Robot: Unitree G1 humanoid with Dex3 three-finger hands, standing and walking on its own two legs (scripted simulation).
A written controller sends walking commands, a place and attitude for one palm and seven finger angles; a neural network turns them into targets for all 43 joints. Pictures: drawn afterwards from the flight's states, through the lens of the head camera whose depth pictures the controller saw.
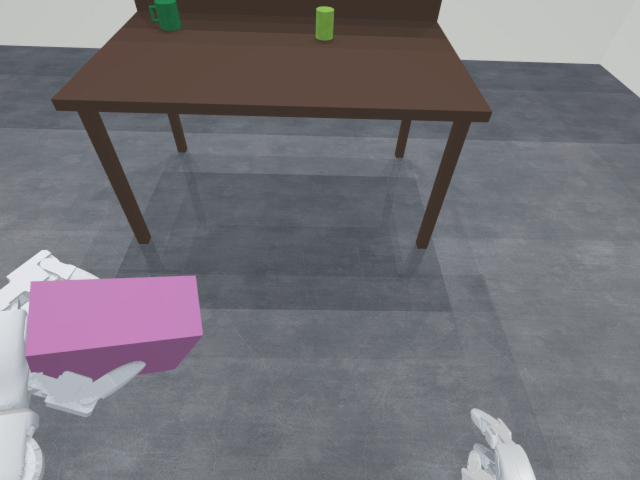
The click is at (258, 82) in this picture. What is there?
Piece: table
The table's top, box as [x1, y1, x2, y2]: [51, 11, 491, 121]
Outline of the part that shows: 51,99 56,110 454,121 488,121 491,113 491,110 437,22 334,18 333,37 330,40 323,41 318,40 315,37 315,17 179,13 182,26 177,30 166,31 162,30 159,27 158,22 151,21 149,12 137,11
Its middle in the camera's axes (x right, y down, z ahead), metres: -0.14 -0.67 +1.44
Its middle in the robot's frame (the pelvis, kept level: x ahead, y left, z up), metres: +1.51 +0.22 -0.12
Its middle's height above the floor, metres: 0.66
